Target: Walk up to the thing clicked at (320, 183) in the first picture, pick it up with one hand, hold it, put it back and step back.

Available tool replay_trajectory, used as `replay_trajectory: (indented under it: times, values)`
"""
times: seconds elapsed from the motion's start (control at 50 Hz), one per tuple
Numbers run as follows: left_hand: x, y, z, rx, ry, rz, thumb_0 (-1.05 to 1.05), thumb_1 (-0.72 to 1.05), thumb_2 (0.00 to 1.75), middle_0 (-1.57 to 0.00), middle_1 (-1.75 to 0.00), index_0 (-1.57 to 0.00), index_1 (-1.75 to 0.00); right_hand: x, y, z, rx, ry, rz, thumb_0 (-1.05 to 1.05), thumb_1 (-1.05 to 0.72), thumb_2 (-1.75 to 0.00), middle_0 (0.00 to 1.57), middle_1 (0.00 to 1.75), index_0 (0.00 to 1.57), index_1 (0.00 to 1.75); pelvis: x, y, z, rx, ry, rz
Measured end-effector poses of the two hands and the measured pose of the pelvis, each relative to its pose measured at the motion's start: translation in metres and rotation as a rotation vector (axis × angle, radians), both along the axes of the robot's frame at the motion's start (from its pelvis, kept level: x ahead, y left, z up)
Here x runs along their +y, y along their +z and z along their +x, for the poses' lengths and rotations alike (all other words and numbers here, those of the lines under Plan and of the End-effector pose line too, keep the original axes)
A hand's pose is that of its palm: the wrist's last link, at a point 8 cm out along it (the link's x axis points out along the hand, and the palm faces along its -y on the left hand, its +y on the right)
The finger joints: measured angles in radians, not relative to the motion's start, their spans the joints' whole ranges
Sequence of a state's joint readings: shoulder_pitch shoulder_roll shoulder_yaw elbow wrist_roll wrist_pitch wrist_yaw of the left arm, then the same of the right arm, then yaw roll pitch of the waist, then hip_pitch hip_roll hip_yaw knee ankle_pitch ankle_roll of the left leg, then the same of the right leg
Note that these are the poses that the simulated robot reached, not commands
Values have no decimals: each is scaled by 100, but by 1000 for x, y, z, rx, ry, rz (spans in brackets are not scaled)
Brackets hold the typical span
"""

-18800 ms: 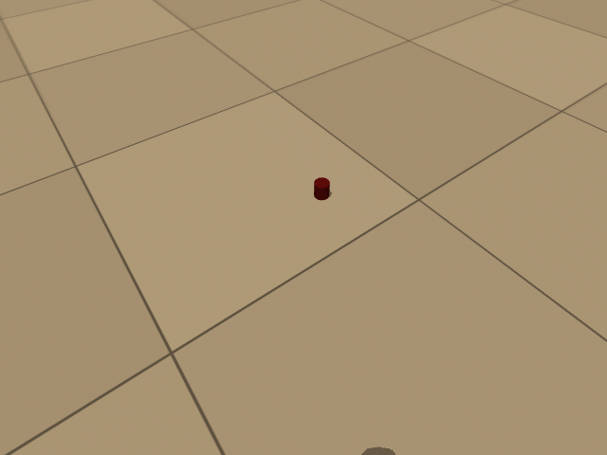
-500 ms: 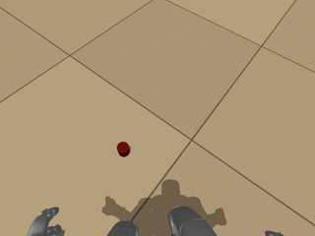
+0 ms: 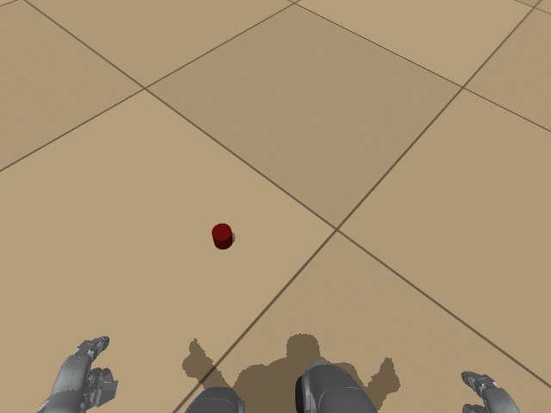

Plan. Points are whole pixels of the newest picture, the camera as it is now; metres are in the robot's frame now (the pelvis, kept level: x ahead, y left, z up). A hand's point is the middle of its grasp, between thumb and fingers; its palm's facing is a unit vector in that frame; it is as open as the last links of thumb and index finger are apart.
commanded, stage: walk up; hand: left
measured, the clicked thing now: (222, 236) +0.71 +0.19 -0.71
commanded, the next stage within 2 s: stand in 1.56 s
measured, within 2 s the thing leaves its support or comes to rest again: neither
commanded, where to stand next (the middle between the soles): +0.32 -0.04 m, yaw -1 degrees
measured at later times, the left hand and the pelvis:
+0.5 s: hand out of the picture -0.05 +0.22 -0.11, palm faces -0.02 -0.91 -0.42, open 7.4 cm; pelvis -0.08 -0.05 +0.02, yaw -4 degrees
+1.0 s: hand out of the picture +0.02 +0.22 -0.13, palm faces -0.02 -0.93 -0.37, open 7.4 cm; pelvis -0.07 -0.05 +0.01, yaw -2 degrees
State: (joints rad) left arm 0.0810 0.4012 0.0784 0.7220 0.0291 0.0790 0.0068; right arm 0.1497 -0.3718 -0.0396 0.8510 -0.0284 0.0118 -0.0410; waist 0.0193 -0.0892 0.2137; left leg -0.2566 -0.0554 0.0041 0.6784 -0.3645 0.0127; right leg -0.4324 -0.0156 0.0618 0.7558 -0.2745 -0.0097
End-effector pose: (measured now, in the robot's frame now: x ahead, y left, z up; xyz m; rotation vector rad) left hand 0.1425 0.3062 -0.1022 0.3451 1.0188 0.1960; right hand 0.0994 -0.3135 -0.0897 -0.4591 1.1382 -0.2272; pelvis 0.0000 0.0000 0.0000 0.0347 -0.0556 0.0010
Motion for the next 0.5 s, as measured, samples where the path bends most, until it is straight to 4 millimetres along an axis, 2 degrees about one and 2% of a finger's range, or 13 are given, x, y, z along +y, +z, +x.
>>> replay_trajectory:
  times: [0.12, 0.2, 0.28, 0.34, 0.4, 0.44, 0.5]
  values:
    - [-2, -6, -69, 123, 43, -31, 1, 90, 90, -21, -30, -21, -30, 3, 20, -48, 10, -16, 7, 0, -90, -90, 20, 30, 21, 30, -5, 15, -30, 4, -19, -51]
    - [-3, -4, -118, 198, 53, -30, 1, 90, 90, -21, -30, -21, -30, -8, 28, -65, -22, -28, 9, 0, -90, -90, 20, 30, 21, 30, -13, 19, -49, 21, -42, -54]
    - [-10, -3, -158, 268, 32, -1, 1, 90, 90, -21, -30, -21, -30, -25, 24, -79, -73, -40, 30, 0, -90, -90, 20, 30, 21, 30, -26, 15, -65, 20, -79, -34]
    - [-20, 0, -178, 276, 32, 34, 1, 90, 90, -21, -30, -21, -30, -43, 11, -91, -98, -56, 51, 0, -90, -90, 20, 30, 21, 30, -39, 8, -77, 1, -97, -44]
    - [-34, 11, -193, 249, 47, 46, 1, 90, 90, -21, -30, -21, -30, -53, 0, -108, -74, -91, 77, 0, -90, -90, 20, 30, 21, 30, -46, 10, -81, -10, -81, -55]
    - [-40, 20, -198, 234, 56, 52, 1, 90, 89, -21, -30, -21, -30, -55, -5, -118, -49, -108, 102, 0, -90, -90, 20, 30, 20, 30, -49, 15, -81, -7, -96, -27]
    - [-44, 31, -195, 208, 67, 60, 1, 90, 89, -21, -30, -21, -30, -56, -11, -130, -16, -121, 127, 1, -90, -90, 20, 30, 20, 30, -49, 20, -81, -3, -71, -26]
